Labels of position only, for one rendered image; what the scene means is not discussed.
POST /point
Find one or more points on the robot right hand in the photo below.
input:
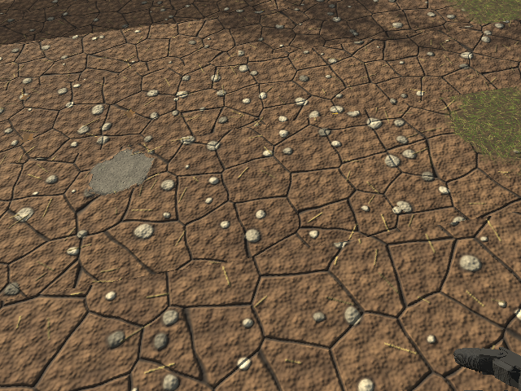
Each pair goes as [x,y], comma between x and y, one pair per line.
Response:
[504,364]

